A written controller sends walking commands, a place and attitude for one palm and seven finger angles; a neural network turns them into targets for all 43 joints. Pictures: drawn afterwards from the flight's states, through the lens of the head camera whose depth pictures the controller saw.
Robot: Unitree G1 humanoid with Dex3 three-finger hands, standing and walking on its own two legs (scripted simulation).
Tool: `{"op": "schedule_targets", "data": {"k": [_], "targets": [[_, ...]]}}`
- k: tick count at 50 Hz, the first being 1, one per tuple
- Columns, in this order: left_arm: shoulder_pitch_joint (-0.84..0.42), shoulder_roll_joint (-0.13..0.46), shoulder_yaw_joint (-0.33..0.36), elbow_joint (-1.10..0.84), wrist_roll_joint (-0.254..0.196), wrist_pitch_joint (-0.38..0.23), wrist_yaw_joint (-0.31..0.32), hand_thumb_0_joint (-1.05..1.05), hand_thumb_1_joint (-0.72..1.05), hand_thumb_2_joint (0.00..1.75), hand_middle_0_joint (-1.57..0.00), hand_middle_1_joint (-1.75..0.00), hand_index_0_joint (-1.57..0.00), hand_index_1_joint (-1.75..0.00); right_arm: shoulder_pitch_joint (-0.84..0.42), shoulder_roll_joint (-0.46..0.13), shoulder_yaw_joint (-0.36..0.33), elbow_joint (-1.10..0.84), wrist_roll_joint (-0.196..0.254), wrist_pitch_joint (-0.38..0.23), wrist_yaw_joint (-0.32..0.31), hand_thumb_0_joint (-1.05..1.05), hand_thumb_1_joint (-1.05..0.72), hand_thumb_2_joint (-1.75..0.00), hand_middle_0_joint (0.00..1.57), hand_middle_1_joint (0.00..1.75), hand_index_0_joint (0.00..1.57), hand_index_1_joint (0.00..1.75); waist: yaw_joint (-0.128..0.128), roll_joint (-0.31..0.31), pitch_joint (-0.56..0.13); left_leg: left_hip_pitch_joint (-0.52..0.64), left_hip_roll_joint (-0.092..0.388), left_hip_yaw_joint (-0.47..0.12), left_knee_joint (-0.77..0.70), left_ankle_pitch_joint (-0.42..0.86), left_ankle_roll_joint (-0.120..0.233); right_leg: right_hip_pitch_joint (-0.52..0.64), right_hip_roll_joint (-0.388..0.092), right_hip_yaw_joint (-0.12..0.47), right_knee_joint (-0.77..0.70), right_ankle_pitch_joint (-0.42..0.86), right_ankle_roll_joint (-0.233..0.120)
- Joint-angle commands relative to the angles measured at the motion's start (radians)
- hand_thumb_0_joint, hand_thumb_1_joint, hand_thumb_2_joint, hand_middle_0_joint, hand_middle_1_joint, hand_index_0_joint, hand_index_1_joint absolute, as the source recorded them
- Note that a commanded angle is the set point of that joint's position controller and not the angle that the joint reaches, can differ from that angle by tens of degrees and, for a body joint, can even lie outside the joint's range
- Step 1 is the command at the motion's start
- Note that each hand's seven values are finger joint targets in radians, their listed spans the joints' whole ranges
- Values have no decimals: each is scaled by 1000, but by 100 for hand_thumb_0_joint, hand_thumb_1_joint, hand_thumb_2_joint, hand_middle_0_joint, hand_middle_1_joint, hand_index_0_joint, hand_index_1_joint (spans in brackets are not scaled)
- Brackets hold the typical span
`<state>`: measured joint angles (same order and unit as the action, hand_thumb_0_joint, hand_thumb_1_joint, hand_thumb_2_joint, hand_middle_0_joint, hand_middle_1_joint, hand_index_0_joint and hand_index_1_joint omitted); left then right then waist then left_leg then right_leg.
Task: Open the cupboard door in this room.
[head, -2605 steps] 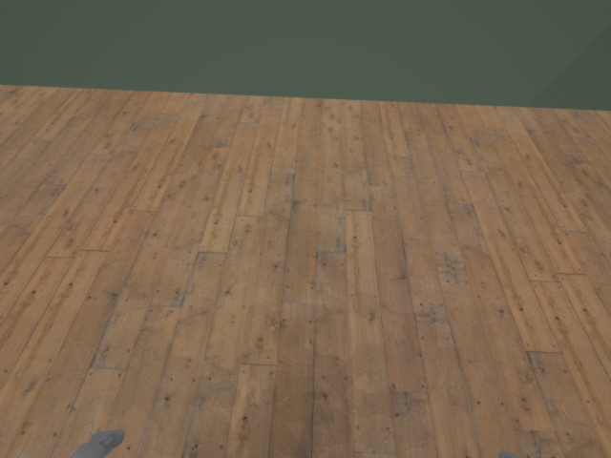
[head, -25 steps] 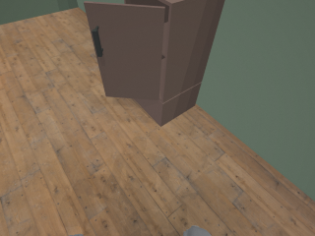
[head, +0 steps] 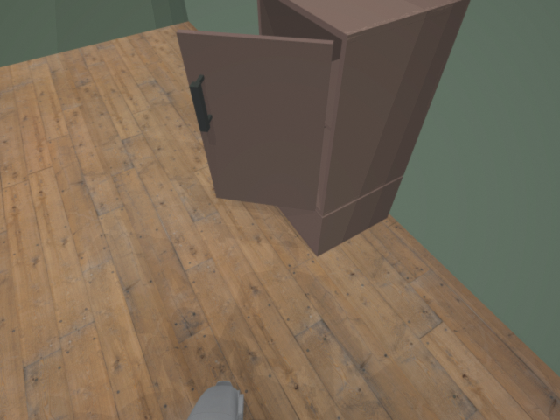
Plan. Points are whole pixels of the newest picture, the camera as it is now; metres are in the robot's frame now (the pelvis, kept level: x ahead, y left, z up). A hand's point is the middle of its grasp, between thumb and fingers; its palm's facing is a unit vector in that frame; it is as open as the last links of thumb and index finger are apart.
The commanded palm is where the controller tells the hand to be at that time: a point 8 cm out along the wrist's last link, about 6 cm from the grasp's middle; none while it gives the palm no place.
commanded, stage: take the last steps up to it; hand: left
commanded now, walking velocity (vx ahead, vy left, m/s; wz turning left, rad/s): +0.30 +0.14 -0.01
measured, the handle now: (202, 103) +0.85 +0.27 -0.05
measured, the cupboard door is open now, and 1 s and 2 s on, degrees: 48 48 48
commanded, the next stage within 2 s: come to a stop and stand still in 0.52 s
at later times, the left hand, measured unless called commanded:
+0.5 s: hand (136, 345) +0.26 +0.30 -0.18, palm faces +0.03 -0.99 -0.17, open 7.4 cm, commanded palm none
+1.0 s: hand (155, 296) +0.36 +0.30 -0.19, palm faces -0.04 -0.98 -0.19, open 7.2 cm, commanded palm none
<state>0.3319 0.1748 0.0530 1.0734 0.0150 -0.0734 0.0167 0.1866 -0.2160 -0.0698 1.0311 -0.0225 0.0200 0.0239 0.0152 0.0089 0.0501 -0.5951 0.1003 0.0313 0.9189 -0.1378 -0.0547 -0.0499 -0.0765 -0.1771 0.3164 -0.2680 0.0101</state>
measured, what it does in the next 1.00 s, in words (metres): walks ahead: left foot, then right foot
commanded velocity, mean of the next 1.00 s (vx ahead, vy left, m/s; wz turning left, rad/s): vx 0.04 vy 0.04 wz -0.05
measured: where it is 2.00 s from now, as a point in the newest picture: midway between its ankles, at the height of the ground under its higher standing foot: outside the picture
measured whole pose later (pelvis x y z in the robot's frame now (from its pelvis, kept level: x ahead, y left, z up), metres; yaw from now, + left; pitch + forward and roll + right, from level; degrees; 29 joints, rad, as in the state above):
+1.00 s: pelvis +0.26 +0.12 -0.02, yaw -3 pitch +0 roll -1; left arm 0.11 0.19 0.05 0.99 0.02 0.02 0.04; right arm 0.20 -0.14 -0.05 1.04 0.00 0.03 -0.03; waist -0.02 -0.05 0.12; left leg -0.34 0.02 0.02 0.68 -0.37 -0.05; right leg -0.29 -0.05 -0.06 0.54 -0.23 0.02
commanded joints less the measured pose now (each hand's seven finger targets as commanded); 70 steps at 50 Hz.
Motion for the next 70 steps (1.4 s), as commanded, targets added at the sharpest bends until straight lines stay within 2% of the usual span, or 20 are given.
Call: {"op": "schedule_targets", "data": {"k": [1, 5, 7, 8, 9, 13, 16, 26, 31, 34, 35, 36, 38, 49, 50, 51, 52, 55, 63, 70], "targets": [[81, 138, 11, -14, 11, -19, -1, 0, 90, 90, -20, -30, -20, -30, -89, 6, 15, -91, 0, -27, 26, 0, -90, -90, 20, 30, 20, 30, 28, -172, 53, -4, -16, 50, -175, 1, 10, -3, -254, 115, -101, 382, -112], [78, 172, 19, -1, 18, -4, 1, 0, 90, 90, -20, -30, -20, -30, -92, -19, 16, -104, 3, -49, 25, 0, -90, -90, 20, 30, 20, 30, 11, -213, 29, 199, -67, 81, -342, -86, 57, -28, -270, 110, 10, 446, -93], [59, 158, 18, -15, 12, 2, -5, 0, 90, 90, -20, -30, -20, -30, 169, -107, -3, -29, -8, -63, 6, 0, -90, -90, 20, 30, 20, 30, -106, -49, -112, 586, -74, 79, -444, -53, 86, -161, -184, 29, 351, 401, -52], [124, 95, 11, -27, -1, 8, -13, 0, 90, 90, -20, -30, -20, -30, 289, -230, -33, -5, -20, -71, -10, 0, -90, -90, 20, 30, 20, 30, -132, 222, -249, 820, 186, -241, -457, 19, 167, -397, -30, -34, 645, -72, -4], [76, 73, -2, -57, -1, 10, -10, 0, 90, 90, -20, -30, -20, -30, 347, -268, -40, 4, -7, -60, -29, 0, -90, -90, 20, 30, 20, 30, -151, 302, -284, 844, 283, -411, -569, 103, 237, -525, 29, 65, 884, -348, -13], [-16, 59, 7, -49, 5, 35, -14, 0, 90, 90, -20, -30, -20, -30, 111, -110, 12, -60, -2, -76, -45, 0, -90, -90, 20, 30, 20, 30, -39, 91, -39, 447, 211, -195, -665, 89, 208, -547, -75, 179, 1014, -97, -22], [44, 37, 7, -33, 8, 55, -21, 0, 90, 90, -20, -30, -20, -30, 104, -75, 24, -46, 2, -93, -48, 0, -90, -90, 20, 30, 20, 30, 9, 85, -32, 400, 160, -90, -720, 119, 191, -512, -57, 170, 940, -22, -13], [-158, 43, 5, -121, 6, 69, -23, 0, 90, 90, -20, -30, -20, -30, 219, -48, 30, 0, -6, -100, -56, 0, -90, -90, 20, 30, 20, 30, -11, 11, 11, 542, 170, -46, -717, 409, 212, -578, -29, 157, 637, 72, -7], [-253, 29, -17, -154, 6, 57, -21, 0, 90, 90, -20, -30, -20, -30, 301, -49, 38, 54, -15, -90, -61, 0, -90, -90, 20, 30, 20, 30, -52, 58, -12, 626, 166, -15, -612, 624, 206, -463, 16, 95, 408, 2, -36], [-160, 40, -23, -119, 1, 51, -8, 0, 90, 90, -20, -30, -20, -30, 288, -44, 46, 71, -2, -76, -74, 0, -90, -90, 20, 30, 20, 30, -7, 50, -58, 590, 123, 21, -465, 781, 136, -233, 50, 91, 205, 138, -36], [-75, 70, -15, -97, 2, 44, -1, 0, 90, 90, -20, -30, -20, -30, 274, -36, 47, 63, 11, -73, -75, 0, -90, -90, 20, 30, 20, 30, 29, 3, -98, 500, 84, 34, -371, 722, 94, -62, 28, 128, 132, 424, -42], [23, 139, 1, -65, 0, 38, 11, 0, 90, 90, -20, -30, -20, -30, 261, -31, 41, 44, 23, -69, -76, 0, -90, -90, 20, 30, 20, 30, 53, -69, -176, 322, 14, 59, -258, 431, 43, 153, -121, 306, 211, 940, -107], [32, 211, 3, -51, -4, 37, 25, 0, 90, 90, -20, -30, -20, -30, 242, -13, 30, 31, 41, -40, -71, 0, -90, -90, 20, 30, 20, 30, 34, -131, -179, 213, -87, 30, -19, -487, 5, 128, -391, 400, 162, 1309, -320], [-187, 160, 33, -139, 3, 85, 26, 0, 90, 90, -20, -30, -20, -30, 220, 17, 6, 25, 18, 13, -51, 0, -90, -90, 20, 30, 20, 30, -55, -159, -117, 409, -95, 30, -403, -69, 6, -198, -152, 221, 189, 487, -115], [-178, 126, 26, -144, 1, 93, 22, 0, 90, 90, -20, -30, -20, -30, 229, -11, 0, 19, 13, 3, -50, 0, -90, -90, 20, 30, 20, 30, -57, -56, -121, 484, -23, -41, -487, 19, 33, -285, -92, 191, 263, 248, -67], [-140, 67, 15, -157, -9, 105, 17, 0, 90, 90, -20, -30, -20, -30, 202, -95, -11, -11, 1, -9, -52, 0, -90, -90, 20, 30, 20, 30, -37, 213, -102, 422, 188, -303, -582, 189, 130, -365, 25, 113, 382, -116, 3], [-156, 70, 12, -164, -10, 115, 22, 0, 90, 90, -20, -30, -20, -30, 155, -139, -19, -44, -9, -6, -63, 0, -90, -90, 20, 30, 20, 30, -53, 269, -64, 297, 284, -393, -650, 205, 233, -339, 72, 160, 561, -325, 7], [-125, 94, 23, -132, 8, 127, 9, 0, 90, 90, -20, -30, -20, -30, 24, -103, 5, -89, -13, -18, -73, 0, -90, -90, 20, 30, 20, 30, -6, 172, 22, 199, 209, -308, -692, -109, 221, -362, 49, 234, 724, -227, -12], [-118, 104, 20, -121, 3, 115, -14, 0, 90, 90, -20, -30, -20, -30, 115, -149, -12, -61, -7, -22, -79, 0, -90, -90, 20, 30, 20, 30, -63, 107, -104, 531, 227, -258, -642, 112, 220, -451, 40, 207, 645, -185, 21], [-88, 70, 0, -97, -4, 98, -17, 0, 90, 90, -20, -30, -20, -30, 104, -151, -17, -32, -5, -18, -67, 0, -90, -90, 20, 30, 20, 30, -59, 168, -124, 492, 164, -199, -598, 134, 194, -254, 66, 129, 307, -177, 3]]}}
